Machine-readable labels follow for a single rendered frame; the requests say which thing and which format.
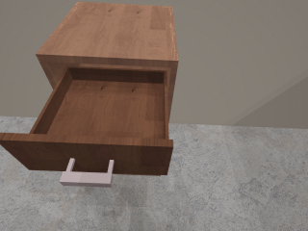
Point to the cabinet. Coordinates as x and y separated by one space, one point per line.
112 35

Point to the handle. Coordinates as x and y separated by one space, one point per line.
87 179

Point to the drawer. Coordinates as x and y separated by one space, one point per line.
98 114

